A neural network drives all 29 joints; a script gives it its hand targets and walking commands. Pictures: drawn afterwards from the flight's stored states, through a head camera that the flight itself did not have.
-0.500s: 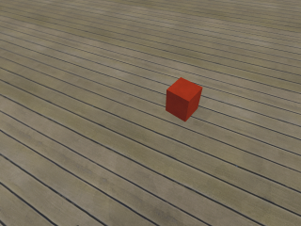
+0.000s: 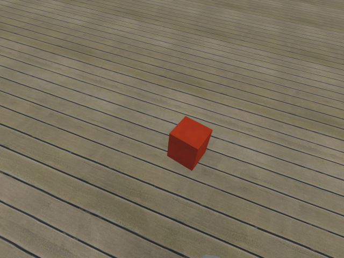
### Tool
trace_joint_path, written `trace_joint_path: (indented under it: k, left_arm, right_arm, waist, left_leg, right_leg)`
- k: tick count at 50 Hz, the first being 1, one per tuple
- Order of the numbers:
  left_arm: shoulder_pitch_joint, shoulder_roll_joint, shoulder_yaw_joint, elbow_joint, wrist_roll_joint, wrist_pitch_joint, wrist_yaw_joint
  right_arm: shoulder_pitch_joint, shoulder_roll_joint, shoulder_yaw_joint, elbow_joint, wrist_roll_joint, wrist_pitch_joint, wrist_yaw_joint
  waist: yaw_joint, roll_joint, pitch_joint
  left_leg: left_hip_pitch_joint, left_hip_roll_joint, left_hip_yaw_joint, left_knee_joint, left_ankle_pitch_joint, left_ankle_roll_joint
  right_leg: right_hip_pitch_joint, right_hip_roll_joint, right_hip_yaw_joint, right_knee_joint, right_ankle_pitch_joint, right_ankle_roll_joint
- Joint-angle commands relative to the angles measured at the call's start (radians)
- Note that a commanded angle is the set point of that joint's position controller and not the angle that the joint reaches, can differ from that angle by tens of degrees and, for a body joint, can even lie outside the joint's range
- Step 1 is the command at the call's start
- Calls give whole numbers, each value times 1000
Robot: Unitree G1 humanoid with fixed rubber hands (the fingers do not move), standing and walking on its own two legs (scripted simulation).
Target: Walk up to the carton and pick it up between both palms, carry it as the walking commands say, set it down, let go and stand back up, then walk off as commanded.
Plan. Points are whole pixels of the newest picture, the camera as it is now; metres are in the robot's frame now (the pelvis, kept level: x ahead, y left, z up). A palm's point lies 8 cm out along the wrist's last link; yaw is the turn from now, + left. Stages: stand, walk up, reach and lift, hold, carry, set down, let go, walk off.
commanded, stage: walk up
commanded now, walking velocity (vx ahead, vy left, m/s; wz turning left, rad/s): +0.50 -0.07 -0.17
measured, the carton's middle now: (188, 143) +0.95 -0.12 -0.65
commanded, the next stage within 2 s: none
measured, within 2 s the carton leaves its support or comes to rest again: neither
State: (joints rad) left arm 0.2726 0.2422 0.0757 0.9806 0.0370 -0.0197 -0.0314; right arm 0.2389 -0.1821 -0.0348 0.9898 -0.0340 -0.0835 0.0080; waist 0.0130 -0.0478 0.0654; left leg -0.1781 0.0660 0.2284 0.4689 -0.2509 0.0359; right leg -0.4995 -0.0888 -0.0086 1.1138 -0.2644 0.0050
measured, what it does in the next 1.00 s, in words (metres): walks ahead: right foot, then left foot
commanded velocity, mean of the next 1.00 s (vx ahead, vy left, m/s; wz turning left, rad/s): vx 0.37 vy -0.04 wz -0.09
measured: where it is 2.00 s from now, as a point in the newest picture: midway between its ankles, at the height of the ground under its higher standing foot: (171, 218)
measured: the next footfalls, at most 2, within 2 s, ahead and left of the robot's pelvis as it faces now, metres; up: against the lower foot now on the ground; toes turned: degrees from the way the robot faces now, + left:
right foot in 0.26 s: +0.27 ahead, -0.16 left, +0.00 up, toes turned -11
left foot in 0.72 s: +0.51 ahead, +0.08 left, +0.00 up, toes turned +10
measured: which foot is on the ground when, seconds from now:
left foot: down 0.00-0.26, up 0.28-0.70, down 0.72-1.00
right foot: up 0.00-0.24, down 0.26-0.72, up 0.74-1.00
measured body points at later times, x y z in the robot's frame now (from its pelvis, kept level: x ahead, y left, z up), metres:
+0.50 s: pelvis +0.24 -0.07 +0.00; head +0.27 -0.08 +0.45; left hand +0.27 +0.17 -0.14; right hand +0.31 -0.31 -0.16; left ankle +0.25 +0.08 -0.67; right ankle +0.23 -0.15 -0.74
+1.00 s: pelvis +0.39 -0.03 +0.00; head +0.43 -0.01 +0.45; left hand +0.45 +0.20 -0.17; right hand +0.43 -0.27 -0.14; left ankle +0.47 +0.07 -0.74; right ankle +0.38 -0.19 -0.68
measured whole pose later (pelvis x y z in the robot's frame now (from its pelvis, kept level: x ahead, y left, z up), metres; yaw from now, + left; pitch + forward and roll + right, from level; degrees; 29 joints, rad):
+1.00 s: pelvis +0.39 -0.03 +0.00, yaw -4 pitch -1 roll -2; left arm 0.20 0.20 0.08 1.04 0.03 0.02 -0.01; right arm 0.19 -0.15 -0.05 1.05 -0.02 -0.03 -0.02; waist 0.00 -0.03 0.08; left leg -0.31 0.11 0.21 0.49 -0.16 0.03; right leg -0.45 -0.09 -0.06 0.98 -0.39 0.03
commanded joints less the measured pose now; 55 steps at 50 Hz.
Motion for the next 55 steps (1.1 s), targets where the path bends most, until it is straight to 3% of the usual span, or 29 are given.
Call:
trace_joint_path:
  k: [1, 3, 6, 10, 11, 12, 13, 14, 15, 17, 18, 19, 21, 25, 28, 31, 33, 34, 35, 36, 37, 38, 40, 42, 46, 47, 49, 53, 55]
  left_arm:
    - [-72, -22, -25, -73, 1, 4, -29]
    - [-159, -6, -22, -95, -5, 7, -41]
    - [-212, -11, -30, -99, -7, -3, -47]
    - [-229, 9, -22, -97, -7, -21, -30]
    - [-135, 40, -6, -59, -6, -26, -17]
    - [76, 137, 19, 2, -2, -40, 2]
    - [258, 262, 42, 45, 18, -45, 19]
    - [270, 286, 39, 64, -2, -39, 25]
    - [212, 232, 24, 62, -1, -40, 28]
    - [89, 139, 7, 34, -8, -46, 31]
    - [50, 119, 3, 29, -8, -52, 30]
    - [35, 104, -1, 21, -13, -56, 34]
    - [82, 118, 0, 27, -12, -75, 36]
    - [58, 64, -3, 25, -17, -82, 38]
    - [67, 44, -10, 51, -14, -82, 41]
    - [132, 52, -1, 69, -5, -57, 38]
    - [187, 58, -9, 105, -12, -47, 47]
    - [196, 43, -12, 100, -15, -45, 43]
    - [206, 15, -13, 97, -22, -50, 43]
    - [215, -7, -12, 46, -36, -48, 44]
    - [195, 8, -2, 41, -29, -31, 49]
    - [230, 19, 9, 71, -25, -20, 51]
    - [180, 4, 8, 77, -12, -14, 39]
    - [193, -11, 8, 99, -1, 10, 31]
    - [100, -28, 6, 63, -2, 40, 18]
    - [113, -38, -3, 62, -1, 42, 16]
    - [28, -29, -11, 49, -3, 45, 12]
    - [37, -27, -7, 43, -6, 39, 10]
    - [72, -20, -11, 61, -14, 29, 12]
  right_arm:
    - [63, -144, -31, -27, 6, -22, 0]
    - [107, -173, -36, -8, 2, -21, -4]
    - [171, -173, -33, 12, -5, -10, 0]
    - [215, -180, -22, 33, -5, -2, -4]
    - [200, -175, -20, 26, -2, 0, -1]
    - [189, -140, -5, 2, -3, 3, 2]
    - [155, -78, 7, -48, 11, -3, 4]
    - [109, -87, -10, -67, 24, 1, 6]
    - [72, -124, -14, -62, 15, -3, 3]
    - [95, -99, -19, -11, 11, 8, 5]
    - [104, -89, -20, -3, 4, 14, 8]
    - [111, -72, -17, 1, 0, 21, 13]
    - [85, -60, -26, 6, -10, 51, 10]
    - [-21, -42, -24, -27, -5, 79, 23]
    - [-125, -35, -14, -65, 6, 79, 27]
    - [-192, -44, -11, -92, 19, 67, 27]
    - [-163, -64, -24, -92, 14, 55, 11]
    - [-60, -102, -34, -61, 11, 43, 3]
    - [73, -168, -60, -25, 0, 34, -6]
    - [211, -284, -83, -5, -21, 25, -17]
    - [212, -311, -86, 4, -10, 32, -23]
    - [147, -256, -73, -10, 6, 37, -24]
    - [-8, -168, -53, -36, 11, 33, -27]
    - [-51, -141, -39, -30, 19, 36, -35]
    - [4, -157, -49, 24, 10, 38, -40]
    - [-18, -148, -48, 22, 14, 38, -37]
    - [34, -185, -55, 60, 7, 43, -36]
    - [-5, -184, -56, 57, 8, 45, -27]
    - [-17, -192, -58, 51, 2, 58, -11]
  waist:
    - [-24, 233, 61]
    - [-45, 169, 85]
    - [-62, 242, 59]
    - [-42, 184, 30]
    - [18, 59, -59]
    - [105, -97, -207]
    - [160, -373, -320]
    - [145, -287, -306]
    - [127, -120, -259]
    - [64, -22, -109]
    - [34, -39, -93]
    - [22, -72, -67]
    - [24, 39, -24]
    - [2, -77, 42]
    - [12, -79, 31]
    - [29, -209, -7]
    - [13, -77, -4]
    - [-31, 6, -68]
    - [-89, 156, -160]
    - [-130, 405, -265]
    - [-108, 378, -284]
    - [-94, 283, -285]
    - [-40, 203, -156]
    - [-9, 122, -95]
    - [-13, 233, -75]
    - [-5, 247, -83]
    - [-38, 254, -87]
    - [-3, 259, -44]
    - [19, 263, -48]
  left_leg:
    - [-14, 251, -173, -352, 48, 56]
    - [20, 283, -169, -327, 210, 62]
    - [10, 228, -76, -315, 144, 50]
    - [25, 230, -125, -194, 304, 64]
    - [-51, 211, -114, -42, 361, 50]
    - [-199, 125, -63, 276, 323, -8]
    - [-418, 8, -79, 594, -211, -34]
    - [-488, 28, -159, 714, -307, -31]
    - [-527, 49, -214, 774, -259, -34]
    - [-502, 99, -208, 715, -174, -42]
    - [-482, 109, -223, 679, -136, -50]
    - [-468, 109, -194, 661, -115, -67]
    - [-454, 110, -194, 655, -71, -89]
    - [-386, 120, -178, 479, 83, -106]
    - [-301, 85, -141, 281, 160, -102]
    - [-202, 18, -75, 171, 139, -80]
    - [-110, -4, -56, 69, 122, -68]
    - [67, 1, -63, 21, 156, -47]
    - [266, 147, -186, 28, 344, -3]
    - [372, 459, -522, -102, 478, 89]
    - [310, 517, -614, -166, 384, 123]
    - [267, 478, -533, -164, 284, 138]
    - [95, 386, -442, -244, 57, 96]
    - [0, 393, -412, -252, 131, 116]
    - [-84, 321, -281, -255, 111, 87]
    - [-81, 297, -247, -274, 10, 83]
    - [-88, 295, -260, -295, -69, 99]
    - [-160, 314, -259, -295, -172, 83]
    - [-195, 224, -160, -216, -222, 39]
  right_leg:
    - [-53, -40, -32, -218, 126, 24]
    - [-55, -43, -53, -315, 130, 31]
    - [50, -7, -109, -465, 115, 14]
    - [177, 22, -154, -572, 50, -10]
    - [372, 24, -130, -624, 80, -29]
    - [647, -81, 12, -673, 38, -93]
    - [851, -351, 358, -791, 82, -169]
    - [845, -429, 480, -837, 172, -224]
    - [812, -357, 396, -796, 247, -238]
    - [578, -280, 259, -824, 247, -185]
    - [554, -244, 211, -835, 284, -173]
    - [498, -249, 186, -863, 331, -180]
    - [457, -306, 252, -888, 480, -183]
    - [318, -225, 76, -921, 398, -137]
    - [296, -172, -17, -901, 390, -116]
    - [338, -114, -76, -841, 333, -106]
    - [325, -99, -48, -706, 418, -105]
    - [251, -72, -57, -585, 451, -77]
    - [112, -20, -75, -399, 283, -50]
    - [-27, 62, -122, -155, -265, -2]
    - [-12, 59, -27, 18, -378, 11]
    - [19, 27, 12, 81, -297, 4]
    - [10, 0, 23, 101, -196, -16]
    - [-2, -26, 10, 71, -172, 14]
    - [46, -35, -22, -84, -122, 23]
    - [63, -29, -29, -124, -103, 26]
    - [108, -2, -73, -264, -130, 30]
    - [224, 6, -77, -422, -97, 24]
    - [363, 23, -131, -624, 11, 11]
